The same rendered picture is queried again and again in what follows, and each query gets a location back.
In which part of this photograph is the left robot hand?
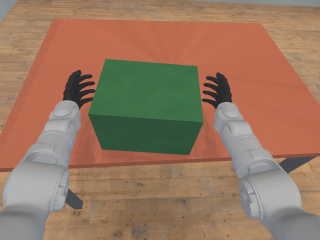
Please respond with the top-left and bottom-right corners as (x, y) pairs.
(63, 70), (96, 110)

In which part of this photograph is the right robot hand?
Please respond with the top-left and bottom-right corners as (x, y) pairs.
(202, 72), (232, 110)

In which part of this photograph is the table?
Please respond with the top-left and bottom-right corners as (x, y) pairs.
(0, 18), (320, 210)

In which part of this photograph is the right robot forearm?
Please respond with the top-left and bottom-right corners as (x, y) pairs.
(213, 102), (302, 206)

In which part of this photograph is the left robot forearm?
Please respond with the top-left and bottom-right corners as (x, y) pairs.
(2, 100), (82, 207)

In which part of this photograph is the carton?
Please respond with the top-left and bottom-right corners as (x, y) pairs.
(88, 59), (204, 155)

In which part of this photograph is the robot left upper arm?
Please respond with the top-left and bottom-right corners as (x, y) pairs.
(0, 160), (70, 240)

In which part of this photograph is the robot right upper arm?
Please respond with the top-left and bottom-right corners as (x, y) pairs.
(238, 168), (320, 240)

